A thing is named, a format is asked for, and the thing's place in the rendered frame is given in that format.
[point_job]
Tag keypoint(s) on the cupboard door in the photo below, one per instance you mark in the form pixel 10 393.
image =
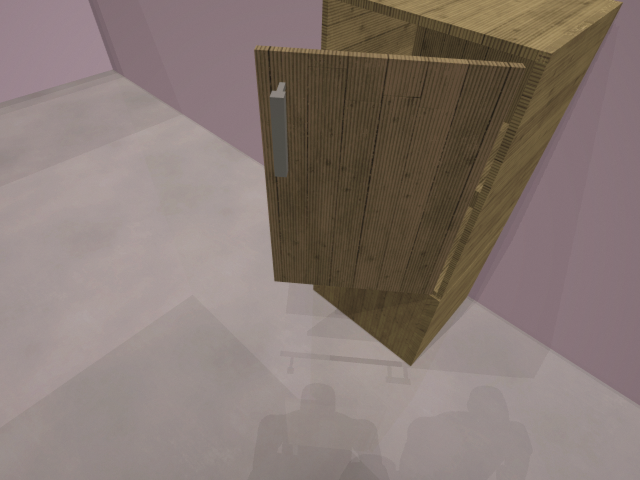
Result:
pixel 384 155

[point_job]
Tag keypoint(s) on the handle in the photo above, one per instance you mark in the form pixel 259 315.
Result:
pixel 279 130

